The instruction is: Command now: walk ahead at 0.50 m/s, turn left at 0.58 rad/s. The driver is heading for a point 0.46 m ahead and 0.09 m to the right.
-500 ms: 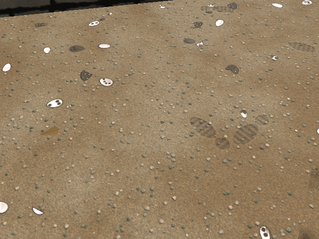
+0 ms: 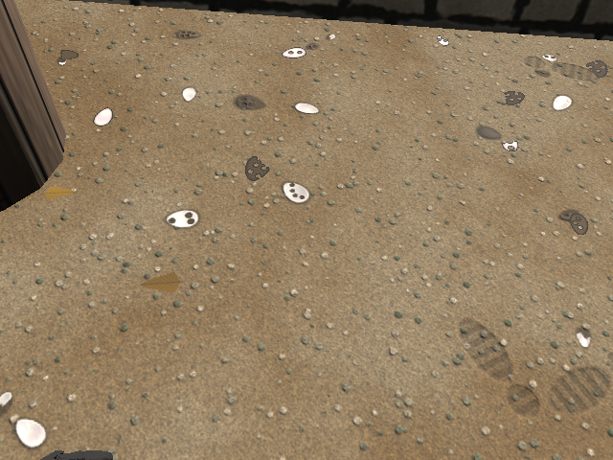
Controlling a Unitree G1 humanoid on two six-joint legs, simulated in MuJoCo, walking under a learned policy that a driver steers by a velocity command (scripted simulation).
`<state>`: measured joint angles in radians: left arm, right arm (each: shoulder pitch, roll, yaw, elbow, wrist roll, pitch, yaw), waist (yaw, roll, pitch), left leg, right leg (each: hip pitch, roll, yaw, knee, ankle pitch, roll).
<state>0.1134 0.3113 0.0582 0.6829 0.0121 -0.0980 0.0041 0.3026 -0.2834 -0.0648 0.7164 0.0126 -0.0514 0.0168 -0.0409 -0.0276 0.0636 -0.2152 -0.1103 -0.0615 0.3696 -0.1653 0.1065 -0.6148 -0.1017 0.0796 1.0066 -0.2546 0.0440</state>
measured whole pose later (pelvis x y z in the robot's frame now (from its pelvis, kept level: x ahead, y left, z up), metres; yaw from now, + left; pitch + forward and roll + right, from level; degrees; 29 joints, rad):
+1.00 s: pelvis +0.41 -0.06 -0.01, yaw -5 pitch +1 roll +0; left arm 0.22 0.26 0.02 0.87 0.01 0.03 0.01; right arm 0.10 -0.23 -0.03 0.76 -0.01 -0.03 0.01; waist 0.01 -0.01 0.02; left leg -0.36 -0.03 -0.01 0.52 -0.17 0.01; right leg -0.10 0.06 0.06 0.50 -0.41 -0.05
